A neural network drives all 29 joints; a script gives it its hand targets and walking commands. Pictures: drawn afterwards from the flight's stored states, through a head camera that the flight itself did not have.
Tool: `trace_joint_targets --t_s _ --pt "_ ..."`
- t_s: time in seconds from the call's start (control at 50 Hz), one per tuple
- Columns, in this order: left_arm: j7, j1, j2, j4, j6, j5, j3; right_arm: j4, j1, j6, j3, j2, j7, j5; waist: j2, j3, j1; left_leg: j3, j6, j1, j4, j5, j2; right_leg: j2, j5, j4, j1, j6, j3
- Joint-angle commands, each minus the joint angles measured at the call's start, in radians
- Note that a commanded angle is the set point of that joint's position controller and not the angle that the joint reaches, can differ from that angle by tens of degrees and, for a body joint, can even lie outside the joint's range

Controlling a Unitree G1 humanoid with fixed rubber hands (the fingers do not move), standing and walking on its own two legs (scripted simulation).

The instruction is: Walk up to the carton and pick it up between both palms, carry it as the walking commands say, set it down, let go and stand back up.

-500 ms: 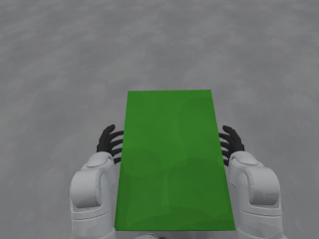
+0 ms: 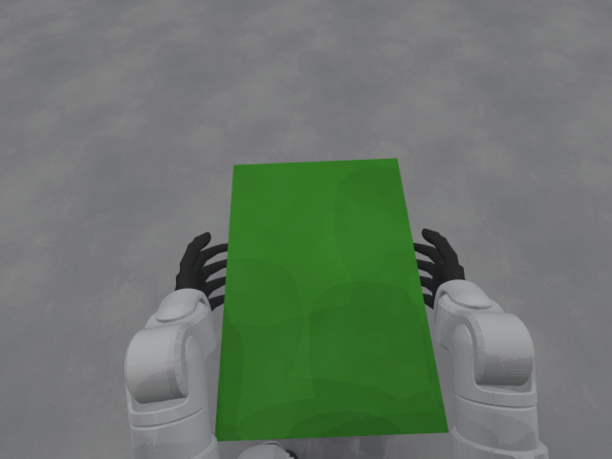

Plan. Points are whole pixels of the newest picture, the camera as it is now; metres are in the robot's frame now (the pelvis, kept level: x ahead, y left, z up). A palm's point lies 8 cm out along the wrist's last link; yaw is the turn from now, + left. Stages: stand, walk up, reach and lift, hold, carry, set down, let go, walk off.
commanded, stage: carry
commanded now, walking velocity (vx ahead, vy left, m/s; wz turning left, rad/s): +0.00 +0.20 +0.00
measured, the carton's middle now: (320, 306) +0.30 +0.02 +0.00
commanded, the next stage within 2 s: none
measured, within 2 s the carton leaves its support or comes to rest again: neither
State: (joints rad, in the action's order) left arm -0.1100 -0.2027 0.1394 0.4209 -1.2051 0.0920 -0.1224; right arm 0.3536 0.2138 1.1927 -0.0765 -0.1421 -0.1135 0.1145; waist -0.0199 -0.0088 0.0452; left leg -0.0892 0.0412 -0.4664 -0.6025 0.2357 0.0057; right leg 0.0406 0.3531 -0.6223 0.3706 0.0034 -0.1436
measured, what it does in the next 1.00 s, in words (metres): steps to the left: left foot, then right foot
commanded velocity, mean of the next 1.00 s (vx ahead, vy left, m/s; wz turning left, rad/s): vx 0.00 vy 0.20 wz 0.00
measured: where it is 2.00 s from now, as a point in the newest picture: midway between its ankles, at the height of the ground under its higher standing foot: outside the picture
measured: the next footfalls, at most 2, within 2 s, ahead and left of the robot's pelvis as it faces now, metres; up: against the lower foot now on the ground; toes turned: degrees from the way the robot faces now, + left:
left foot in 0.28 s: +0.01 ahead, +0.22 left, +0.00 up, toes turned +6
right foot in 0.56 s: -0.05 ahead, +0.05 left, +0.00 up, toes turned -10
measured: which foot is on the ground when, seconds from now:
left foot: down 0.00-0.02, up 0.04-0.26, down 0.28-0.58, up 0.60-0.86, down 0.88-1.00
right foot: down 0.00-0.30, up 0.32-0.54, down 0.56-0.90, up 0.92-1.00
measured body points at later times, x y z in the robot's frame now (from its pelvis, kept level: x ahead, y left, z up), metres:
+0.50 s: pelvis -0.06 +0.13 +0.00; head -0.02 +0.14 +0.45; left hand +0.22 +0.29 +0.07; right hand +0.23 -0.01 +0.07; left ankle -0.03 +0.22 -0.72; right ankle -0.08 +0.03 -0.69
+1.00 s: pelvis -0.14 +0.26 +0.00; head -0.11 +0.27 +0.45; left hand +0.15 +0.41 +0.06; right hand +0.15 +0.12 +0.06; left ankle -0.11 +0.37 -0.72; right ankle -0.14 +0.11 -0.69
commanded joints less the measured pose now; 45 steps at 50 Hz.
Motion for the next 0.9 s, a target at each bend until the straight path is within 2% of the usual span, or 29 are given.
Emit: trace_joint_targets --t_s 0.0,0.04,0.1,0.12,0.18,0.2,0.22,0.24,0.26,0.28,0.3,0.34,0.36,0.48,0.5,0.52,0.54,0.56,0.58,0.6,0.64,0.66,0.7,0.78,0.8,0.82,0.84,0.86,0.88 --pt "0.271 -0.342 0.926 -0.009 -0.002 -0.415 0.707 0.107 0.408 -0.008 0.698 -0.963 0.214 -0.384 -0.228 0.41 -0.017 0.128 -0.038 -0.186 -0.366 0.281 -0.036 0.506 -0.945 0.194 -0.491 -0.238 0.516" --pt "0.284 -0.371 0.946 -0.022 0.003 -0.434 0.727 0.102 0.427 -0.013 0.707 -0.943 0.221 -0.388 -0.123 0.353 -0.017 0.136 -0.04 -0.175 -0.391 0.244 -0.049 0.445 -0.702 0.219 -0.358 -0.225 0.408" --pt "0.279 -0.455 0.952 0.016 0.017 -0.449 0.732 0.166 0.552 -0.018 0.743 -0.962 0.222 -0.434 -0.169 0.346 -0.031 0.073 -0.069 -0.106 -0.239 0.155 -0.028 0.331 -0.742 0.163 -0.324 -0.13 0.235" --pt "0.273 -0.48 0.941 0.05 0.016 -0.452 0.732 0.172 0.554 -0.011 0.744 -0.96 0.224 -0.446 -0.236 0.336 -0.041 0.057 -0.071 -0.041 -0.164 0.129 -0.036 0.305 -0.724 0.15 -0.264 -0.107 0.175" --pt "0.256 -0.398 0.914 0.017 0.005 -0.401 0.69 0.155 0.501 0.01 0.754 -0.941 0.231 -0.461 -0.32 0.364 -0.041 -0.033 -0.082 0.099 0.053 0.066 0.006 0.281 -0.612 0.099 -0.235 -0.064 0.129" --pt "0.248 -0.344 0.878 0.017 -0.003 -0.371 0.673 0.1 0.439 0.024 0.744 -0.937 0.24 -0.459 -0.28 0.404 -0.047 -0.051 -0.085 0.184 0.168 -0.011 0.002 0.258 -0.578 0.043 -0.244 -0.027 0.083" --pt "0.24 -0.316 0.892 -0.017 -0.007 -0.352 0.684 0.097 0.462 0.027 0.736 -0.926 0.248 -0.466 -0.133 0.41 -0.048 -0.002 -0.07 0.272 0.253 -0.098 -0.049 0.217 -0.461 -0.035 -0.169 -0.001 0.077" --pt "0.242 -0.33 0.878 -0.018 -0.02 -0.339 0.683 0.051 0.433 0.03 0.709 -0.927 0.255 -0.441 0.045 0.413 -0.049 0.174 -0.024 0.4 0.234 -0.418 -0.188 0.145 -0.18 -0.143 -0.016 0.047 0.039" --pt "0.235 -0.304 0.885 -0.045 -0.021 -0.325 0.665 -0.008 0.381 0.037 0.693 -0.929 0.259 -0.429 0.299 0.39 -0.052 0.35 0.062 0.516 0.156 -0.918 -0.354 0.048 0.288 -0.327 0.224 0.079 -0.007" --pt "0.241 -0.36 0.912 -0.013 -0.013 -0.353 0.716 0.063 0.463 0.016 0.713 -0.936 0.26 -0.45 0.327 0.42 -0.057 0.274 0.143 0.457 0.119 -0.9 -0.35 0.046 0.406 -0.454 0.201 0.075 0.045" --pt "0.244 -0.421 0.914 0.037 -0.011 -0.363 0.734 0.045 0.442 0.009 0.714 -0.957 0.267 -0.441 0.326 0.403 -0.054 0.252 0.151 0.363 0.125 -0.783 -0.316 0.057 0.351 -0.407 0.173 0.089 0.024" --pt "0.247 -0.522 0.961 0.05 -0.007 -0.394 0.757 0.029 0.463 0.014 0.693 -0.979 0.271 -0.425 0.232 0.322 -0.056 0.194 0.134 0.311 0.145 -0.628 -0.239 0.037 0.24 -0.431 0.186 0.053 0.043" --pt "0.243 -0.54 0.979 0.045 0.002 -0.403 0.765 0.039 0.489 0.007 0.688 -0.982 0.272 -0.437 0.267 0.337 -0.052 0.161 0.12 0.357 0.133 -0.593 -0.211 0.031 0.208 -0.381 0.206 0.052 0.032" --pt "0.244 -0.459 0.957 0.05 -0.006 -0.421 0.742 0.099 0.429 -0.001 0.685 -0.958 0.239 -0.404 0.191 0.425 -0.031 0.152 0.11 0.358 0.123 -0.455 -0.216 0.016 -0.055 0.14 -0.084 0.001 0.003" --pt "0.255 -0.439 0.955 0.007 -0.017 -0.428 0.724 0.059 0.407 0.007 0.678 -0.955 0.228 -0.384 0.109 0.438 -0.019 0.152 0.081 0.233 0.091 -0.419 -0.206 0.092 -0.164 0.234 -0.234 -0.017 0.078" --pt "0.268 -0.412 0.927 0.002 -0.019 -0.43 0.714 0.07 0.407 0.008 0.689 -0.949 0.22 -0.373 -0.119 0.398 -0.015 0.086 0.02 0.031 -0.057 -0.237 -0.114 0.274 -0.349 0.297 -0.364 -0.049 0.306" --pt "0.272 -0.461 0.921 0.011 -0.012 -0.444 0.737 0.033 0.389 0.011 0.679 -0.956 0.224 -0.368 -0.293 0.36 -0.032 0.066 -0.031 -0.169 -0.239 0.242 -0.028 0.506 -0.618 0.282 -0.417 -0.166 0.582" --pt "0.283 -0.397 0.926 -0.037 -0.015 -0.422 0.701 0.049 0.426 0.015 0.709 -0.968 0.223 -0.383 -0.267 0.342 -0.019 0.127 -0.034 -0.204 -0.44 0.287 -0.034 0.527 -0.729 0.257 -0.388 -0.257 0.539" --pt "0.286 -0.381 0.951 -0.043 -0.004 -0.423 0.705 0.128 0.503 0.008 0.722 -0.957 0.229 -0.415 -0.198 0.328 -0.021 0.18 -0.022 -0.17 -0.473 0.26 -0.06 0.51 -0.571 0.269 -0.302 -0.282 0.505" --pt "0.29 -0.425 0.947 -0.038 -0.003 -0.433 0.707 0.101 0.538 -0.001 0.722 -0.972 0.228 -0.418 -0.131 0.325 -0.023 0.174 -0.028 -0.182 -0.471 0.231 -0.05 0.437 -0.562 0.261 -0.31 -0.234 0.396" --pt "0.289 -0.422 0.957 -0.053 0.003 -0.432 0.707 0.144 0.548 -0.01 0.744 -0.963 0.227 -0.436 -0.161 0.314 -0.033 0.118 -0.056 -0.177 -0.347 0.154 -0.047 0.335 -0.564 0.21 -0.315 -0.142 0.247" --pt "0.28 -0.517 0.953 0.013 0.011 -0.443 0.712 0.107 0.57 -0.006 0.744 -0.996 0.23 -0.449 -0.153 0.311 -0.033 0.09 -0.07 -0.158 -0.31 0.167 -0.03 0.325 -0.649 0.193 -0.332 -0.14 0.235" --pt "0.269 -0.481 0.928 0.028 0.007 -0.427 0.696 0.131 0.566 0.002 0.752 -0.978 0.233 -0.468 -0.226 0.328 -0.032 0.034 -0.083 -0.042 -0.217 0.141 -0.015 0.281 -0.52 0.189 -0.249 -0.116 0.161" --pt "0.249 -0.378 0.895 -0.01 -0.008 -0.362 0.67 0.074 0.453 0.026 0.741 -0.959 0.248 -0.468 -0.265 0.392 -0.039 -0.04 -0.091 0.13 0.085 0.095 -0.002 0.283 -0.524 0.112 -0.251 -0.068 0.131" --pt "0.247 -0.349 0.882 -0.028 -0.013 -0.345 0.668 0.064 0.451 0.026 0.736 -0.95 0.245 -0.456 -0.229 0.401 -0.044 -0.067 -0.098 0.193 0.202 -0.015 -0.002 0.267 -0.511 0.063 -0.242 -0.035 0.111" --pt "0.245 -0.356 0.891 -0.048 -0.02 -0.342 0.67 0.031 0.451 0.032 0.722 -0.959 0.252 -0.453 -0.138 0.432 -0.048 0.022 -0.078 0.294 0.235 -0.128 -0.077 0.219 -0.43 -0.034 -0.191 0.016 0.068" --pt "0.242 -0.342 0.872 -0.055 -0.016 -0.327 0.661 -0.012 0.432 0.034 0.716 -0.951 0.26 -0.452 0.014 0.423 -0.044 0.146 -0.04 0.355 0.212 -0.413 -0.191 0.158 -0.258 -0.116 -0.06 0.044 0.043" --pt "0.248 -0.375 0.893 -0.038 -0.014 -0.334 0.68 0.023 0.48 0.024 0.718 -0.949 0.265 -0.45 0.257 0.385 -0.046 0.315 0.034 0.428 0.179 -0.697 -0.33 0.062 0.176 -0.251 0.153 0.076 0.003" --pt "0.247 -0.421 0.908 -0.03 -0.016 -0.35 0.685 0.039 0.513 0.018 0.716 -0.959 0.265 -0.459 0.313 0.41 -0.055 0.274 0.114 0.404 0.154 -0.677 -0.333 0.052 0.35 -0.36 0.156 0.058 0.033"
